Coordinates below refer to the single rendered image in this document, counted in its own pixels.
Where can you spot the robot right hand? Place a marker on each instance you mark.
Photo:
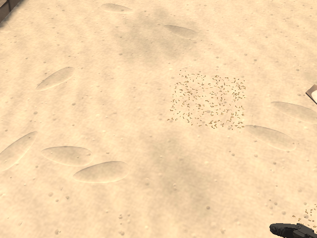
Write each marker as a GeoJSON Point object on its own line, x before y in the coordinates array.
{"type": "Point", "coordinates": [292, 230]}

